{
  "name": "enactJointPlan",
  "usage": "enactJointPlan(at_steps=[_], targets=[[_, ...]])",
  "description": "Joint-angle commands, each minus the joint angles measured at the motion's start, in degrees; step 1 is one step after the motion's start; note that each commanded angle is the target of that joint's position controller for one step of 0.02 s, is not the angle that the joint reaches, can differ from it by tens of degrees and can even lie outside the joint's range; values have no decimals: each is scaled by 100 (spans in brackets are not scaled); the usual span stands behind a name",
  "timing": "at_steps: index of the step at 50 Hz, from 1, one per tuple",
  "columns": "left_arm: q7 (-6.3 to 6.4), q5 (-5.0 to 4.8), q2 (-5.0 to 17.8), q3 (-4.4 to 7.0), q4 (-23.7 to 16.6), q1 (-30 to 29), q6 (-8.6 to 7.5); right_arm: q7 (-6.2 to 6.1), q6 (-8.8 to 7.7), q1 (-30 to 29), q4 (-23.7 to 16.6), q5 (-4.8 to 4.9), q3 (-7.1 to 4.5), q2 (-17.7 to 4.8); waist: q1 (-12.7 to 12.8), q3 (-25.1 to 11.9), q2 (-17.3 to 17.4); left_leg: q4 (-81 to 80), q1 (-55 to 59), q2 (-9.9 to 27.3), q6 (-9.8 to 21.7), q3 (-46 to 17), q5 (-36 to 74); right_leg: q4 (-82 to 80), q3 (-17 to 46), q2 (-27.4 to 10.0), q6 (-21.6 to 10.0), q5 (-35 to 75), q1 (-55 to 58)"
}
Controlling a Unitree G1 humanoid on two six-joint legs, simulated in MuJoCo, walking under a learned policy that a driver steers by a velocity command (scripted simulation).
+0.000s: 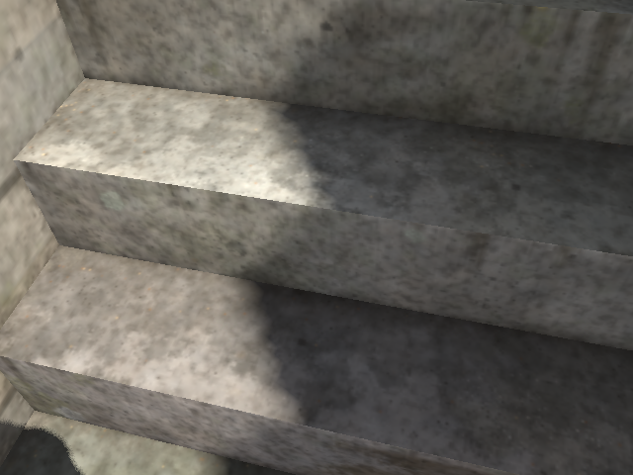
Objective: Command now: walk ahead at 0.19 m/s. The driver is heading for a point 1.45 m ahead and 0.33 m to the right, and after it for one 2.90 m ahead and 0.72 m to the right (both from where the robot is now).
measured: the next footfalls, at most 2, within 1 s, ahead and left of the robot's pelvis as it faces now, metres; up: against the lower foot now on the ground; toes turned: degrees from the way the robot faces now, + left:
left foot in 0.26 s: +0.11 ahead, +0.15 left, +0.00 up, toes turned +5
right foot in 0.70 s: +0.31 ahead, -0.02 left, +0.21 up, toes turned -6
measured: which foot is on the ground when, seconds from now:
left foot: down 0.00-0.02, up 0.04-0.24, down 0.26-0.64, up 0.66-1.00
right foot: down 0.00-0.26, up 0.28-0.68, down 0.70-1.00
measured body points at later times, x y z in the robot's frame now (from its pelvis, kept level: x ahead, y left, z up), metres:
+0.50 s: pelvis +0.12 +0.07 +0.00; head +0.12 +0.08 +0.45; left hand +0.35 +0.24 -0.07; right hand +0.03 -0.13 -0.14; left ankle +0.07 +0.14 -0.74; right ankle +0.14 -0.04 -0.37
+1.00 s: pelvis +0.24 +0.08 +0.19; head +0.23 +0.10 +0.64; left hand +0.25 +0.31 +0.03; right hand +0.40 -0.11 +0.09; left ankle +0.30 +0.21 -0.29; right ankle +0.27 -0.01 -0.53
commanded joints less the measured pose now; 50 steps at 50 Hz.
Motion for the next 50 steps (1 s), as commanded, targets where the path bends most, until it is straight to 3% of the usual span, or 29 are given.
enactJointPlan(at_steps=[1, 4, 7, 9, 12, 13, 14, 15, 16, 17, 18, 21, 25, 27, 29, 30, 31, 32, 33, 34, 35, 36, 37, 38, 39, 41, 46, 49, 50], targets=[[23, -6, 984, 279, -83, 478, 70, 33, -66, -37, -367, -25, -99, -423, 183, 465, -855, 495, -1090, -81, 527, 172, -1185, -1233, 1406, -963, -857, -2203, -188], [4, -27, 1198, 399, 204, 899, 109, 182, -185, -475, -701, -64, -42, -279, 449, 808, -1202, 1890, -2096, 135, 570, 546, -822, -1829, 2383, -1791, -1467, -3099, -273], [-27, 62, 1137, 409, 350, 513, 25, 349, -319, -344, -929, -66, -72, -313, 264, 688, -1175, 3439, -2618, 453, 550, 430, -1093, -1896, 2271, -1878, -1698, -2254, -154], [-12, 8, 1006, 334, 292, -21, -72, 318, -382, -29, -1138, 90, -19, -240, -145, 645, -608, 1983, -1507, 380, 651, 504, -1240, -1753, 1365, -1457, -1396, -1170, -629], [-185, -38, 772, 252, 345, -366, -102, 144, -421, 1737, -581, 3, -58, -295, -833, 104, 278, 202, 1207, -167, 834, 681, -94, 609, 405, -743, -1238, 1135, -1527], [-349, -136, 850, 269, 238, -516, -168, 85, -425, 2515, -385, -42, -202, -588, -1093, -388, 846, -386, 2214, 411, 669, -400, -474, 2216, 108, -417, -1023, 1212, -2247], [-521, -163, 511, 200, 64, -170, -265, -3, -292, 2763, -393, 49, -311, -1190, -774, -976, 2095, -1504, 2823, 1636, 851, -2690, -598, 3991, -195, 121, -609, -146, -3078], [-536, 45, 773, 295, 72, 83, -189, -88, -177, 2021, -601, 68, -250, -1251, -561, -1314, 1930, -2052, 2442, 2169, 1522, -4235, -2727, 6066, 437, 261, -312, -539, -3634], [-502, 199, 633, 299, -114, -599, -173, -144, -174, 1321, -624, -8, -181, -1007, -266, -195, 1013, -2022, 1543, 2068, 1622, -3623, -3709, 7806, 545, -15, -281, -194, -4428], [-546, 213, 212, 146, -579, -1466, -313, -62, -264, 1295, -500, -169, -197, -878, -303, 354, 463, -1879, 1310, 1952, 1424, -2870, -2538, 9569, 259, 158, -394, 387, -5555], [-564, 256, -55, 47, -804, -1579, -384, -23, -390, 1436, -315, -207, -165, -678, -250, 341, 135, -1541, 1494, 1736, 1228, -1986, -1588, 10076, 289, -12, -554, 645, -6133], [-522, 97, -527, -173, -1264, -1731, -325, 136, -518, 1607, 96, -220, 81, 100, -45, 282, 10, -1135, 1061, 1522, 1107, -1179, -409, 12074, 426, 168, -913, 327, -7106], [-345, -24, -333, -372, -2063, -2564, -21, 236, -714, 1015, 172, -114, 163, -85, 396, 747, -272, -2387, -733, 1135, 787, -31, 179, 9666, -301, 9, -912, 159, -6047], [-235, -160, -235, -531, -2307, -2913, 129, -12, -663, 1340, 361, 223, 170, -189, 203, 691, 233, -3383, -701, 923, 935, 506, 2681, 7436, -1134, -184, -884, -599, -4795], [-148, -334, -313, -571, -1634, -1613, 134, -206, -623, 1179, 236, 457, 162, -500, 712, -586, 434, -2099, -305, 1014, 1351, 986, 9392, 6254, -1358, 475, -892, -1596, -2161], [-71, -368, -247, -513, -1331, -691, 155, -214, -744, 1317, 260, 463, 9, -1099, 1115, -1351, 734, -1044, 398, 1439, 1479, 864, 12398, 6262, -1257, 588, -928, -1406, -1684], [-81, -401, -84, -452, -1355, -1163, -24, -107, -771, 1791, 208, 545, 22, -700, 498, -1877, 281, 131, 483, 1185, 1181, 459, 12063, 5324, -855, 454, -1105, -1511, -1254], [-67, -319, -22, -385, -1242, -699, 32, 49, -837, 1740, 149, 563, -149, -1236, 740, -2651, 384, 900, 543, 1227, 1218, 415, 10941, 4405, -348, 480, -1043, -1529, -510], [-40, -186, 279, -254, -845, -213, 141, 225, -914, 1589, -27, 497, -207, -1314, 695, -3037, -31, 1452, 201, 1053, 1352, 379, 9460, 3788, -157, 577, -961, -1673, 161], [-67, -35, 619, -60, -323, 377, 326, 373, -963, 1088, -220, 269, -208, -1159, 851, -3015, -487, 2429, -297, 661, 1510, 435, 7186, 3240, 45, 610, -898, -2030, 407], [-94, 140, 946, 153, 79, 149, 452, 476, -896, 177, -445, -152, -132, -420, 806, -2102, -1609, 5366, -1587, -348, 1297, 356, 2227, 2057, 1597, -103, -1449, -2394, -163], [-25, 394, 938, 275, -334, -909, 486, 442, -763, -734, -1048, -357, -45, 306, 681, -1172, -882, 8607, -2969, -759, 1027, -857, 1128, 740, 3135, -828, -1660, -2996, -1327], [-10, 496, 783, 269, -401, -1431, 391, 359, -580, -1528, -1881, -362, 63, 661, 459, -480, -794, 9720, -3942, -898, 963, -1026, 948, -13, 3892, -1411, -1475, -4016, -2507], [-55, 408, 352, 181, -47, -1418, 239, 279, -452, -1620, -2302, -384, 194, 937, -1, 401, -506, 9852, -4701, -679, 902, -1038, 803, -175, 3685, -1499, -1081, -4174, -3152], [-139, 354, -55, 86, 282, -1213, 134, 241, -360, -1132, -2307, -380, 257, 967, -355, 593, -99, 9638, -4871, -559, 839, -1128, 745, -134, 3221, -1360, -778, -3754, -3325], [-236, 320, -44, 87, 478, -974, -130, 200, -310, 158, -1894, -330, 212, 659, -742, 342, 179, 9111, -4609, -436, 621, -848, 865, -324, 2321, -1225, -663, -2760, -3196], [-183, 52, 622, 247, 582, -573, -498, 40, -60, -126, -1701, 6, 110, 338, -532, 127, -291, 8990, -4673, -307, 341, -118, 913, -651, 1580, -1290, -1213, -2400, -2714], [-171, 32, 744, 388, 423, -351, -659, 69, -38, -433, -1683, -63, -30, 34, -280, -74, -347, 8382, -4604, 122, 286, 182, 1068, -764, 1507, -1313, -1200, -2091, -1774], [-648, 639, 416, 58, -135, -1361, -461, 521, 235, -701, -1382, -284, 191, -224, 4, -485, -733, 7960, -4355, 159, 874, -392, 1444, -651, 1314, -1118, -1336, -1299, -2522]])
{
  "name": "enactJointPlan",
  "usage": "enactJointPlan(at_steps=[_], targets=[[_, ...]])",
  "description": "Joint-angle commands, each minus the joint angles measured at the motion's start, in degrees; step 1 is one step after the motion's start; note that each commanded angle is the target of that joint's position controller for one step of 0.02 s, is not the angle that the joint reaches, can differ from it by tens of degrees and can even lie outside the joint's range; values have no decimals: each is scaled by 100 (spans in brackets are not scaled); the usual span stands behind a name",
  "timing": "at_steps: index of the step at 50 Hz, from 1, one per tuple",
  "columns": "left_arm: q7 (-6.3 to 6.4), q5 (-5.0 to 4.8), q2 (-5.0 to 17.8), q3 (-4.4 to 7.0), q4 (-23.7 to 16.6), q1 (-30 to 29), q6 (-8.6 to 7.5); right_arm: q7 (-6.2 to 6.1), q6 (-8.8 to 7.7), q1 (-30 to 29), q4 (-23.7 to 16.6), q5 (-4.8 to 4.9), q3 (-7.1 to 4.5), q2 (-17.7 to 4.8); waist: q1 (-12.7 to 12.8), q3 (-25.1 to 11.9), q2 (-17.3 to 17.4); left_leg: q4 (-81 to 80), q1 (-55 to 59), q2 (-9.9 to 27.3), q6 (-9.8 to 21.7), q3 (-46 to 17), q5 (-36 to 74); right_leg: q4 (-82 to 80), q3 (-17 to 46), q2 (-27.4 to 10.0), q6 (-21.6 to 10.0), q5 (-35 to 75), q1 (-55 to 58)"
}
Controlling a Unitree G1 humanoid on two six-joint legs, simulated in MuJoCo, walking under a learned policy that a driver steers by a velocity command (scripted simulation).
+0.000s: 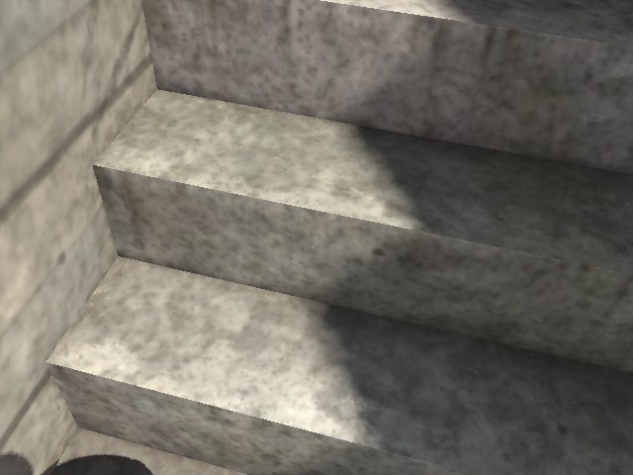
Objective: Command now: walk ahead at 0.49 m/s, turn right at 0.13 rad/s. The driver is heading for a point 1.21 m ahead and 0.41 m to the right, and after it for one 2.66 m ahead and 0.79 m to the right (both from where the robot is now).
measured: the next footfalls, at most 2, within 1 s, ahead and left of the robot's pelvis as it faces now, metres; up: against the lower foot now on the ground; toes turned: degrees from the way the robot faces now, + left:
left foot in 0.16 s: +0.10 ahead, +0.17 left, +0.00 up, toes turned +0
right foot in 0.50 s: +0.28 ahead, -0.03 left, +0.21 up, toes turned -10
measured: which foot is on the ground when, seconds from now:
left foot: up 0.00-0.14, down 0.16-0.60, up 0.62-0.98, down 1.00-1.00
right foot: down 0.00-0.18, up 0.20-0.48, down 0.50-1.00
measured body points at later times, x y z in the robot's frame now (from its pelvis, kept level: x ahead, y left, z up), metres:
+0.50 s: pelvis +0.16 +0.09 +0.04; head +0.16 +0.08 +0.49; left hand +0.41 +0.22 -0.05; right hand +0.06 -0.07 -0.12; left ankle +0.06 +0.17 -0.71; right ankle +0.25 -0.03 -0.49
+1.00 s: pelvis +0.38 +0.07 +0.24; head +0.39 +0.07 +0.69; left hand +0.38 +0.29 +0.09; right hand +0.56 -0.20 +0.21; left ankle +0.57 +0.15 -0.29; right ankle +0.25 -0.02 -0.50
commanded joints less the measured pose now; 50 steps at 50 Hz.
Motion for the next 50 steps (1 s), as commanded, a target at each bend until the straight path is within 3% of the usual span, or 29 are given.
enactJointPlan(at_steps=[1, 4, 7, 8, 9, 10, 11, 13, 14, 16, 18, 22, 24, 25, 27, 29, 30, 31, 32, 33, 35, 36, 39, 43, 45, 46, 48, 49, 50], targets=[[-517, 291, 510, -143, -1387, -2206, 9, 490, 328, 181, 337, -309, -128, -958, -436, -50, -139, -1516, 1441, 445, 520, 119, 622, -2142, 1304, -930, -871, -633, -1450], [-478, -151, 785, -130, -1485, -1383, -64, 455, 373, -89, 461, -424, -265, -979, -37, -82, -737, -4844, 3253, 562, 225, 586, -127, -2381, 1148, -1129, -1027, -139, -764], [-533, -196, 781, -22, -1044, -122, 70, 402, 147, -428, 192, -313, -112, -637, 275, -174, -385, -8076, 3318, 225, -40, 728, -2117, -1500, 1894, -1426, -1257, 399, 1324], [-657, 131, 649, -8, -848, 184, 202, 312, -39, 245, 480, -185, -214, -856, 170, -517, -163, -8564, 4349, 214, -13, 393, -1374, -583, 1766, -1124, -1194, 1462, 1200], [-768, 328, 110, -97, -614, 398, 295, 270, -298, 1296, 895, -152, -323, -1254, 20, -794, 707, -8371, 5446, 709, 580, -276, 101, 1689, 1156, -433, -771, 1830, 293], [-907, 278, -515, -278, -653, 971, 247, 213, -431, 2562, 1311, -174, -492, -1971, 165, -1475, 2202, -8150, 7678, 2165, 2070, -2194, 2777, 3720, 886, 377, -393, 478, -2502], [-973, 24, -123, -208, -624, 213, 166, 285, -459, 2973, 1548, -445, -483, -1716, -693, -476, 2167, -8926, 8052, 2720, 2355, -4166, -187, 6922, 2003, 833, -437, 342, -5295], [-777, -235, -98, -229, -948, -1269, 76, 478, -292, 2395, 2143, -705, -235, -1034, -388, 665, 714, -8889, 6963, 2354, 1240, -2655, -1432, 10209, 2060, 545, -1110, 1660, -7279], [-731, -297, -31, -196, -1057, -1225, 114, 483, -283, 2013, 2029, -477, -64, -630, -199, 358, 347, -8978, 6666, 2200, 1066, -1760, -942, 10168, 2006, 463, -1302, 1909, -7002], [-810, -287, -292, -308, -1458, -1634, 311, 454, -231, 1772, 2268, -328, 170, -221, 110, 235, 204, -9092, 6023, 1906, 748, -681, -550, 10984, 1652, 221, -1568, 1648, -7049], [-814, -287, -188, -360, -1912, -2274, 454, 450, -344, 1125, 2216, -584, 284, -89, 539, 249, 21, -9594, 5070, 1575, 555, 461, -164, 10028, 1021, -51, -1544, 1248, -6436], [-523, -309, 600, -275, -2762, -3615, 1053, 642, -521, 619, 1890, -409, 5, -1548, 732, -180, 626, -11038, 2750, 1193, 887, 1343, 3706, 5069, -68, -63, -946, 133, -2268], [-977, -315, 5, -444, -2456, -3147, 1317, 934, -442, 1471, 2076, 1, -112, -2286, 791, -103, 1368, -10010, 5238, 2080, 1144, 1193, 9058, 4902, -1121, 549, -480, -1480, -3301], [-1002, -200, -114, -485, -2026, -1826, 1338, 1033, -372, 1271, 2009, -60, -207, -2528, 1034, -471, 1582, -9421, 6746, 2540, 1496, 1165, 10376, 4221, -797, 650, -571, -1016, -3736], [-854, -150, 235, -405, -1791, -1569, 1346, 1120, -313, 1735, 2146, -384, -154, -2078, 692, -1312, 1454, -8478, 7371, 2263, 1418, 1178, 11255, 3688, -164, 980, -929, -71, -3175], [-749, -168, 375, -281, -1672, -1431, 1379, 1066, -179, 1759, 2267, -425, -231, -1970, 948, -1070, 1319, -7995, 6700, 2004, 1611, 1060, 10104, 2677, 101, 1204, -747, -251, -2442], [-315, 195, 368, -62, -1248, -759, 1009, 47, -450, 619, 867, 472, -299, -1709, 620, -1251, 557, -6919, 5315, 1329, 1047, 1608, 6232, 2688, 242, 1508, -623, -1871, -233], [-82, 257, 388, 10, -926, -480, 999, -205, -522, 189, 595, 461, -180, -1710, 799, -938, -572, -6076, 3734, 918, 1029, 1345, 3279, 1618, 1472, 1292, -746, -2668, 345], [44, 287, 598, 61, -1027, -927, 967, -187, -516, -390, 221, 277, -30, -1235, 640, -553, -1278, -3902, 2785, 209, 747, 618, 423, 225, 3707, 504, -1158, -3503, -104], [51, 283, 545, 42, -1336, -1386, 887, -93, -450, -721, -191, 90, 45, -811, 491, -55, -876, -1194, 2414, -396, 365, -357, -520, -1280, 5513, -26, -1397, -4353, -1203], [14, 153, 584, 68, -1117, -1210, 469, -61, -472, -715, -867, -287, 51, -554, 3, 634, -121, 619, 1258, -433, 114, -679, -1064, -1818, 5649, 48, -1013, -3578, -1362], [-405, 115, 294, -133, -1035, -591, 508, 256, -132, -274, 225, 65, -41, -926, 715, 771, 158, 1336, -715, -954, 325, -2434, -620, -923, 5136, 87, -1182, -1316, -409], [-601, -65, 734, -27, -799, -468, 319, 579, -206, -280, -288, -311, -16, -983, -59, -67, 495, 1312, -1764, -490, 156, -1173, -1210, -649, 4048, -133, -1464, 1420, 832], [-576, 245, 288, -143, -206, 891, 261, 395, -192, -1362, -627, -124, 142, -895, 151, 104, -110, 3169, -2288, -379, 503, -782, -2506, -1172, 4139, -174, -1083, 312, 335], [-681, 417, 609, -110, -316, 706, 137, 276, -165, -1980, -1113, -92, 171, -1052, 40, 111, 472, 832, -1219, 104, 525, -291, -1662, -1584, 3467, 179, -637, -36, -394], [-662, 490, 946, 36, -309, 824, 107, 252, -38, -2845, -1810, 7, 139, -1257, 110, 325, 39, -158, -571, 369, 688, -192, -1858, -2034, 3336, 231, -684, 436, -1104], [-890, 142, 1231, 85, -304, 517, 189, 429, 268, -3791, -2483, 164, 310, -718, -243, 382, -812, -2081, 2917, 83, -23, 329, -2980, -4050, 3766, -674, -1423, 2864, -3167], [-992, -63, 1552, 168, -485, 113, 92, 514, 267, -2211, -2071, 291, 261, -705, -967, -107, -1247, -1860, 3244, -206, -197, 322, -2331, -3322, 3343, -1123, -1369, 6841, -2040], [-1118, -346, 2042, 396, -646, -42, 13, 583, 256, -823, -1613, 219, -33, -1510, -1407, -1034, -853, -3250, 3125, -567, -62, 571, -2108, -2302, 2837, -1132, -1205, 10665, -14]])
Velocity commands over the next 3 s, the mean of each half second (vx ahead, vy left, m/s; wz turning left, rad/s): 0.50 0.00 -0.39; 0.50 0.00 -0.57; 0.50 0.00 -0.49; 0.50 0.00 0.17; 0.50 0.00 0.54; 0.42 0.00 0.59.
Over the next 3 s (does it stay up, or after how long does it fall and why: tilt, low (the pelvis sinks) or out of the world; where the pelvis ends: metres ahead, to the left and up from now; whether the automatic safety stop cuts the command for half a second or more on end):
stays up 1.07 -0.57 1.06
